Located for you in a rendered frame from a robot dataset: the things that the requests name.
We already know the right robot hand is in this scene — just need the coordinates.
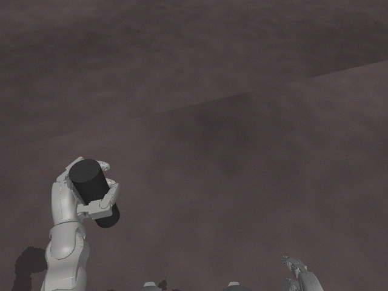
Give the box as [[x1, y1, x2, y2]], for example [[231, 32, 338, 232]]
[[281, 256, 324, 291]]

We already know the left robot arm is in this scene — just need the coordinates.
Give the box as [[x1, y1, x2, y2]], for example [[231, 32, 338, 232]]
[[41, 221, 90, 291]]

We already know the left robot hand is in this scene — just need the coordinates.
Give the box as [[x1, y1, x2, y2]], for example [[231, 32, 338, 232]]
[[51, 156, 120, 226]]

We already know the can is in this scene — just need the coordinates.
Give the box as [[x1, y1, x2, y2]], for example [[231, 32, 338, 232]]
[[69, 159, 120, 228]]

